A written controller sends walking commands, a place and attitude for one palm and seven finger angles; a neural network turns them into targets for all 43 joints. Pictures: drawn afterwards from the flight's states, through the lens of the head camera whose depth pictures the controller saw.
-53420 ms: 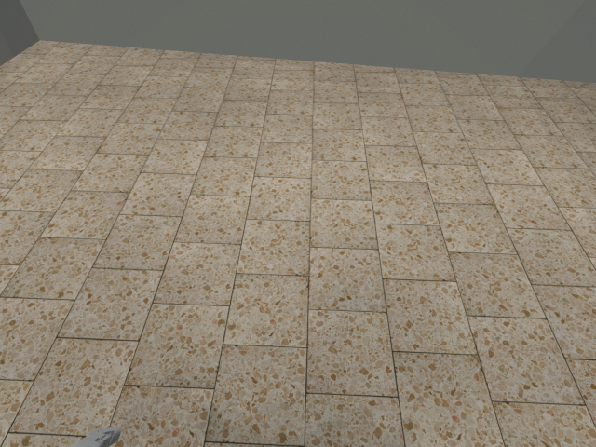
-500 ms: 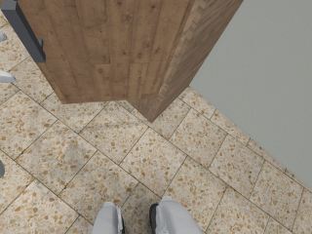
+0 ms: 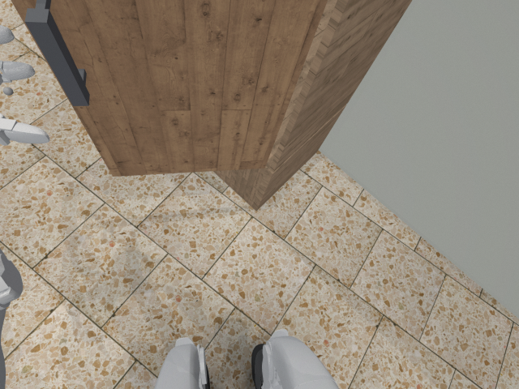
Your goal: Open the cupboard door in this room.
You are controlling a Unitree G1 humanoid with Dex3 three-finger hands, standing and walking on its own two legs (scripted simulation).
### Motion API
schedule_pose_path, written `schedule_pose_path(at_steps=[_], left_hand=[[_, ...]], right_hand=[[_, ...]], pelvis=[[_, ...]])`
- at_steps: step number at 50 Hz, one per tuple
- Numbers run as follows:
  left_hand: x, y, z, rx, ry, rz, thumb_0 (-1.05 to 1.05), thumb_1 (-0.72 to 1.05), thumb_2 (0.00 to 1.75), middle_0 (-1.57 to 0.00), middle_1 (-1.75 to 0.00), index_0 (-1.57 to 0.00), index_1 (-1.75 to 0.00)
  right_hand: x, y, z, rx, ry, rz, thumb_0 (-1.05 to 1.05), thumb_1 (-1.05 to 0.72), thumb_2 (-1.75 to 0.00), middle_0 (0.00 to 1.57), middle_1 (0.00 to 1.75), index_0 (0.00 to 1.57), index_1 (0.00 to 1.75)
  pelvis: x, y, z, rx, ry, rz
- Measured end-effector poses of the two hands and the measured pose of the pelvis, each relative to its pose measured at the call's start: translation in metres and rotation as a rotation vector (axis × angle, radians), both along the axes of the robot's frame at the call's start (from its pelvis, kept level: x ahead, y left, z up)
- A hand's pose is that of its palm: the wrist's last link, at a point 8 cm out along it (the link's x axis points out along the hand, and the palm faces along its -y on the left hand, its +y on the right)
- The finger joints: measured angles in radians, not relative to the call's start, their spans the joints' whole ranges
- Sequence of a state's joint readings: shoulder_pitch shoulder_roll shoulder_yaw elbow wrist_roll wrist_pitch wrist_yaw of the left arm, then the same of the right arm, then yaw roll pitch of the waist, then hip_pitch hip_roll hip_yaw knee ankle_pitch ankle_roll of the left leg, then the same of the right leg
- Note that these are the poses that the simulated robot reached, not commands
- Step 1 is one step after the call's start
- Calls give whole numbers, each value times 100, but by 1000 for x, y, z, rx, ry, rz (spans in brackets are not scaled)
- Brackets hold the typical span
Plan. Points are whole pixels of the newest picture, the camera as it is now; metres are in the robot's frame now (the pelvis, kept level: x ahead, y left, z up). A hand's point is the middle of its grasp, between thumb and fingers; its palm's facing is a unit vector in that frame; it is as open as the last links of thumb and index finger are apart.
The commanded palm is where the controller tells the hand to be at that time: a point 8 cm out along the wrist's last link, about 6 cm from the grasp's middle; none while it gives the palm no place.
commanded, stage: slide the fingers in behind the handle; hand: left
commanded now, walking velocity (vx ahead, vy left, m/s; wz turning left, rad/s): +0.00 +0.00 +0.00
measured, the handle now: (64, 52) +0.58 +0.24 +0.08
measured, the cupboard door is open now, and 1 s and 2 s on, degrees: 51 51 51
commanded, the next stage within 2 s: close the thumb around the handle in 1.52 s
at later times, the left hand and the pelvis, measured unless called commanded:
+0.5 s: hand (41, 89) +0.51 +0.25 +0.08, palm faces +0.03 -1.00 +0.00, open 14.0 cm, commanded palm +0.50 +0.29 +0.07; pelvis +0.00 -0.01 +0.00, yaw +0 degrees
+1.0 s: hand (79, 84) +0.53 +0.21 +0.07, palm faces +0.05 -1.00 -0.01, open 14.0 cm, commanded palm +0.50 +0.25 +0.07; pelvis +0.01 -0.01 +0.00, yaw +0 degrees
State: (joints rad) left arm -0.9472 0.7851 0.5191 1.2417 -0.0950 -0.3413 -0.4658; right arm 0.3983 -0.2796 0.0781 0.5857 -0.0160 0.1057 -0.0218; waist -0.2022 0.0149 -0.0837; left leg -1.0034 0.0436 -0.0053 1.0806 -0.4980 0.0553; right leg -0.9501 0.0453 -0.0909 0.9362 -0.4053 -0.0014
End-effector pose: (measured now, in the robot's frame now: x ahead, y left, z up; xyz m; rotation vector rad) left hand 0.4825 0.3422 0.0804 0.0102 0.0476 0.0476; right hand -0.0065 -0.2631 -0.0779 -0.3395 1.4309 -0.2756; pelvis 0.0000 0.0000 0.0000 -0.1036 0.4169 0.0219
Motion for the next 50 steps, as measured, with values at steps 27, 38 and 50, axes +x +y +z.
schedule_pose_path(at_steps=[27, 38, 50], left_hand=[[9, -37, -4, -9, 3, -13, -2, -50, 30, -30, -120, -30, -120], [18, -53, -7, -2, -2, -15, -2, -50, 30, -30, -120, -30, -120], [23, -75, -9, -4, 2, 1, -2, -50, 30, -30, -120, -30, -120]], right_hand=[[-9, -2, -2, 22, 5, -29, 1, -90, -90, 21, 30, 21, 30], [-1, -2, -6, 33, -3, -26, 1, -91, -90, 21, 30, 21, 30], [-1, -3, -8, 56, 1, -38, 1, -91, -90, 21, 30, 21, 30]], pelvis=[[1, -5, 1, 12, -3, -9], [5, -6, 0, 15, 4, -9], [9, -10, 2, 24, 1, -13]])
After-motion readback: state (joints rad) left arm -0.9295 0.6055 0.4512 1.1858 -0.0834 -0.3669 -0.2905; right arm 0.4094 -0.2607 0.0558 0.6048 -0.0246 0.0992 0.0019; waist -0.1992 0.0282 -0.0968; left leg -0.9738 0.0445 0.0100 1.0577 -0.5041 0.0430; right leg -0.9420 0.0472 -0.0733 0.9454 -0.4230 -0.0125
